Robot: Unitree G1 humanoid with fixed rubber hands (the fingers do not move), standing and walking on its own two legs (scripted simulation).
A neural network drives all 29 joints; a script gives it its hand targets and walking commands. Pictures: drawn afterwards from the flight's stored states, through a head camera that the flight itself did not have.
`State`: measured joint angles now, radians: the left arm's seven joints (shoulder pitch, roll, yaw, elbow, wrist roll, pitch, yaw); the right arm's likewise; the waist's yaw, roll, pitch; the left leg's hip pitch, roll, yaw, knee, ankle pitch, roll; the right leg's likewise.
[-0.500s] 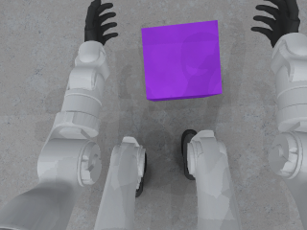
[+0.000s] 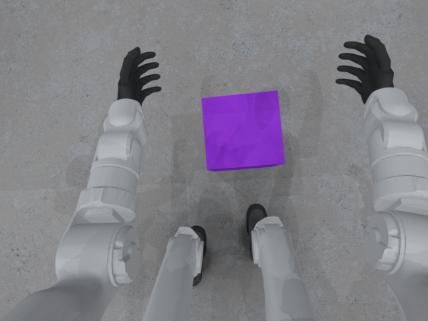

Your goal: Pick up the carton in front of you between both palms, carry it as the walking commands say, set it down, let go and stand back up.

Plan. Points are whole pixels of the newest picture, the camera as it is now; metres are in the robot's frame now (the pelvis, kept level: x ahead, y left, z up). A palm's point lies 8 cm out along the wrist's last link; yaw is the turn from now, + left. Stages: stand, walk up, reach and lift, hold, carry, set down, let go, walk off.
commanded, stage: let go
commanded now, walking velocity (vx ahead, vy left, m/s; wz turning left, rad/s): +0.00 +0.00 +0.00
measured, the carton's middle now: (241, 137) +0.47 -0.06 -0.50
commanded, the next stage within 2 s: stand in 1.22 s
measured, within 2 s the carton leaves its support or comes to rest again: neither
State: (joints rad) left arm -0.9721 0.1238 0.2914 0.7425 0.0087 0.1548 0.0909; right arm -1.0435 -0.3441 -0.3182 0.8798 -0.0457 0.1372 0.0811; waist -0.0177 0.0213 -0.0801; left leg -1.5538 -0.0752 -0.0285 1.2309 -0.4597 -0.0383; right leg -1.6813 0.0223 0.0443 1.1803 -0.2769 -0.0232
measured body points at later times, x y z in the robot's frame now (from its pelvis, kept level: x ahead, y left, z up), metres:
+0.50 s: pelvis +0.06 +0.00 +0.11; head +0.24 -0.02 +0.52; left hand +0.38 +0.19 +0.01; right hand +0.35 -0.26 +0.00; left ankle +0.04 +0.13 -0.59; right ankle +0.10 -0.10 -0.59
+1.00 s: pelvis +0.09 +0.03 +0.15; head +0.11 +0.02 +0.60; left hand +0.28 +0.25 +0.07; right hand +0.25 -0.22 +0.07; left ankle +0.04 +0.13 -0.59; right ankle +0.10 -0.10 -0.59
